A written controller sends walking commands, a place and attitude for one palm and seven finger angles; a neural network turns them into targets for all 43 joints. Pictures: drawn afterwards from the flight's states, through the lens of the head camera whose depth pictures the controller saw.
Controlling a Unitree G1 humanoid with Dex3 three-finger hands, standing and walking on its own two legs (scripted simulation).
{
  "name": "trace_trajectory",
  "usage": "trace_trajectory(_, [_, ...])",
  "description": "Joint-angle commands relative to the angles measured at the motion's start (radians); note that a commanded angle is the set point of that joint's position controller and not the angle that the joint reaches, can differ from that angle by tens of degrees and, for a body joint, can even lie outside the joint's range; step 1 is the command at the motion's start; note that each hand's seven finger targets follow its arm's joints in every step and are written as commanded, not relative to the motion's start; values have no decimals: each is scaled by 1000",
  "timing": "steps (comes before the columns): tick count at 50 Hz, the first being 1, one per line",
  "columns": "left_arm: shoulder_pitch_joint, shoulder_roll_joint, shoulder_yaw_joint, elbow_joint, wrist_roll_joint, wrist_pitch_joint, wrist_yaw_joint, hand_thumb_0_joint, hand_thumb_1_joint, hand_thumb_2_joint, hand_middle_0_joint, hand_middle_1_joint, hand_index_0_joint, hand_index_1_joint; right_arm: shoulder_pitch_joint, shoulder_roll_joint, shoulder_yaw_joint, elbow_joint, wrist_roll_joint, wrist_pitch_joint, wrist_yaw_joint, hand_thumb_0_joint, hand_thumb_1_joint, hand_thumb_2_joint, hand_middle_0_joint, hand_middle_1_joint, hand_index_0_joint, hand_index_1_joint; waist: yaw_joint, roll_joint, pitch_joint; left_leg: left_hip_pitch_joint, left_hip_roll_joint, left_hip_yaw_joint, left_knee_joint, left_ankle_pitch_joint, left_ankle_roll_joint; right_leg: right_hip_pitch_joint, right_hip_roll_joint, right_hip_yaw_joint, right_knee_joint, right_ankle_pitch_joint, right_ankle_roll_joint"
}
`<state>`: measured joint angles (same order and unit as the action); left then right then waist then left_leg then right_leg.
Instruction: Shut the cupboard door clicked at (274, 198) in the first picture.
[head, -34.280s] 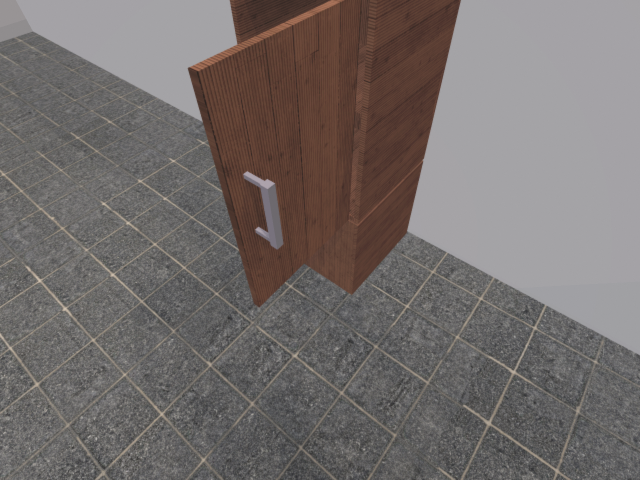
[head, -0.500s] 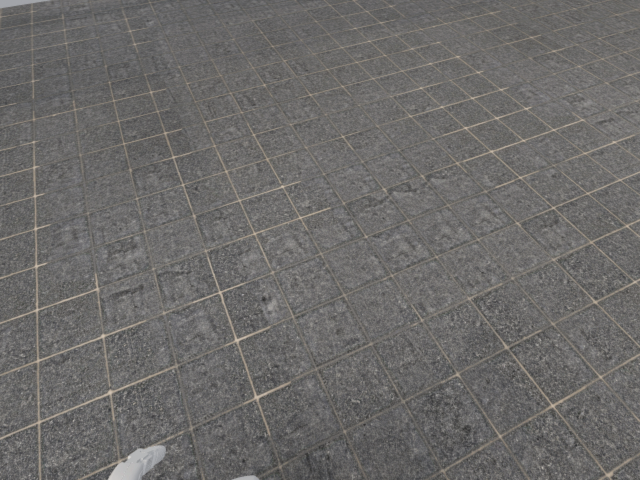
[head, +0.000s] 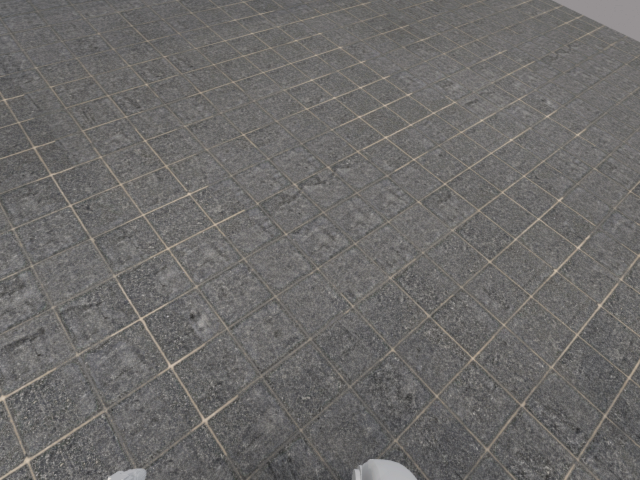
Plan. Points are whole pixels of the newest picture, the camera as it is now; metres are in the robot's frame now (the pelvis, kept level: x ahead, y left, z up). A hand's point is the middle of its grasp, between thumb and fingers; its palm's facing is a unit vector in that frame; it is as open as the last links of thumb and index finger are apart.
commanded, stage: turn to face it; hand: left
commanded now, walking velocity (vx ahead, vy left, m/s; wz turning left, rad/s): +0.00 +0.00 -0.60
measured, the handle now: out of the picture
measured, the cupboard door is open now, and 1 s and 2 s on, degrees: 59 59 59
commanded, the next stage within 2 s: none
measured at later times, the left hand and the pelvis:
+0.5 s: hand out of the picture +0.14 +0.13 -0.17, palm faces -0.28 -0.93 -0.23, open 7.4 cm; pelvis +0.00 -0.03 -0.01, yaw -17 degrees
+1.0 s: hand (246, 406) +0.23 +0.11 -0.17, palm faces -0.56 -0.80 -0.22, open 7.4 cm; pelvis +0.03 -0.01 +0.00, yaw -35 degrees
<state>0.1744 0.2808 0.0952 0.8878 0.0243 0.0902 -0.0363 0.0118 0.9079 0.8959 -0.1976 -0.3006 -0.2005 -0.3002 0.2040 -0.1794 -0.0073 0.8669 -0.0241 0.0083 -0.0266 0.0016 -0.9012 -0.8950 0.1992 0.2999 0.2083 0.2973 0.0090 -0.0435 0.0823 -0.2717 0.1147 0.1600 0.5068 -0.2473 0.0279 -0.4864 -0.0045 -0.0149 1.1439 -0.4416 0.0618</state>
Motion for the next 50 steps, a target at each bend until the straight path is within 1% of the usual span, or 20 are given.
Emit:
trace_trajectory(1, [-52,32,6,-102,-2,-21,-7,0,900,900,-200,-300,-200,-300,73,-222,-71,-31,-2,-14,-17,0,-900,-900,200,300,200,300,-44,213,-128,223,247,-141,-173,309,100,-67,-44,-22,-100,1,7])
trace_trajectory(8, [-62,15,-5,-107,-2,-34,-3,0,900,900,-200,-300,-200,-300,75,-256,-91,-2,-6,-5,1,0,-900,-900,200,300,200,300,-52,264,-138,184,277,-63,-98,375,90,101,-12,-90,-396,1,-28])
trace_trajectory(11, [62,63,8,-71,-1,-44,5,0,900,900,-200,-300,-200,-300,18,-252,-95,-15,5,3,8,0,-900,-900,200,300,200,300,25,175,-152,41,231,17,80,218,3,336,-22,-70,-683,243,-63])
trace_trajectory(12, [112,153,22,-57,9,-59,14,0,900,900,-200,-300,-200,-300,19,-189,-85,-34,14,7,12,0,-900,-900,200,300,200,300,54,-79,-162,-118,125,79,273,-29,-65,457,-191,153,-824,368,-123])
trace_trajectory(13, [141,236,36,-45,6,-65,29,0,900,900,-200,-300,-200,-300,-54,-139,-67,-86,10,12,15,0,-900,-900,200,300,200,300,80,-286,-107,-342,-15,34,497,-405,-104,453,-372,431,-840,677,-229])
trace_trajectory(14, [153,239,32,-44,-4,-62,39,0,900,900,-200,-300,-200,-300,-63,-171,-64,-89,12,28,6,0,-900,-900,200,300,200,300,78,-211,-107,-356,-2,-101,624,-382,-94,395,-403,415,-844,642,-288])
trace_trajectory(15, [101,214,26,-64,-3,-58,41,0,900,900,-200,-300,-200,-300,-73,-147,-66,-90,12,29,11,0,-900,-900,200,300,200,300,51,-133,-55,-400,9,-138,661,-304,-92,371,-347,342,-849,540,-274])
trace_trajectory(16, [41,176,29,-70,-2,-63,52,0,900,900,-200,-300,-200,-300,-67,-149,-70,-77,9,30,7,0,-900,-900,200,300,200,300,24,-236,-72,-425,9,-152,679,-253,-99,382,-301,365,-846,530,-251])
trace_trajectory(19, [-11,126,5,-94,-7,-73,48,0,900,900,-200,-300,-200,-300,-22,-172,-74,-41,5,30,13,0,-900,-900,200,300,200,300,-17,-145,-108,-327,1,-156,643,-120,-120,341,-215,230,-803,570,-223])
trace_trajectory(23, [21,144,12,-88,0,-73,43,0,900,900,-200,-300,-200,-300,-46,-154,-69,-46,8,28,13,0,-900,-900,200,300,200,300,4,-62,-120,-267,-37,-135,501,-131,-124,331,-207,277,-799,496,-245])
trace_trajectory(27, [34,163,23,-77,7,-66,42,0,900,900,-200,-300,-200,-300,-59,-138,-63,-70,17,11,4,0,-900,-900,200,300,200,300,14,-88,-135,-182,-65,-136,275,-197,-113,336,-225,363,-744,575,-265])
trace_trajectory(30, [-23,145,21,-80,-7,-55,39,0,900,900,-200,-300,-200,-300,52,-152,-64,-34,22,-1,-7,0,-900,-900,200,300,200,300,-46,-89,-147,83,-89,-122,-29,22,-101,177,-151,345,-655,511,-176])
trace_trajectory(31, [-17,90,11,-90,-14,-50,37,0,900,900,-200,-300,-200,-300,86,-206,-71,-26,17,-13,-10,0,-900,-900,200,300,200,300,-57,79,-173,194,37,-247,-179,50,-71,83,-50,262,-540,343,-116])
trace_trajectory(32, [14,37,0,-109,-22,-46,27,0,900,900,-200,-300,-200,-300,104,-312,-86,-35,3,-19,-13,0,-900,-900,200,300,200,300,-48,376,-182,276,298,-494,-224,216,31,-84,79,103,-305,-99,-48])
trace_trajectory(33, [-11,69,2,-110,-11,-43,27,0,900,900,-200,-300,-200,-300,111,-324,-84,-42,-3,-9,-17,0,-900,-900,200,300,200,300,-64,319,-158,188,381,-516,-213,281,114,-70,38,86,-101,-195,-42])
trace_trajectory(34, [14,80,13,-93,-1,-38,23,0,900,900,-200,-300,-200,-300,53,-275,-71,-56,-8,-9,-17,0,-900,-900,200,300,200,300,-28,242,-141,118,334,-432,-225,227,116,-55,11,99,-5,-131,-34])
trace_trajectory(36, [15,87,23,-72,3,-32,7,0,900,900,-200,-300,-200,-300,-34,-235,-56,-90,-5,-14,-22,0,-900,-900,200,300,200,300,1,249,-87,76,264,-313,-207,278,90,-83,-17,69,87,-46,-15])
trace_trajectory(38, [5,61,16,-67,1,-28,0,0,900,900,-200,-300,-200,-300,-6,-214,-55,-74,-7,-16,-24,0,-900,-900,200,300,200,300,-6,214,-93,154,209,-198,-168,432,74,-99,-18,43,66,2,1])
trace_trajectory(43, [-50,25,3,-87,-5,-27,-5,0,900,900,-200,-300,-200,-300,91,-226,-71,-31,-2,-15,-20,0,-900,-900,200,300,200,300,-44,213,-161,303,230,-118,-113,571,94,-93,-33,-18,-87,6,7])
trace_trajectory(50, [-62,22,-5,-96,-4,-37,-4,0,900,900,-200,-300,-200,-300,63,-260,-91,-11,-7,-3,-1,0,-900,-900,200,300,200,300,-42,271,-128,192,266,-47,-58,470,76,111,-9,-89,-411,25,-34])
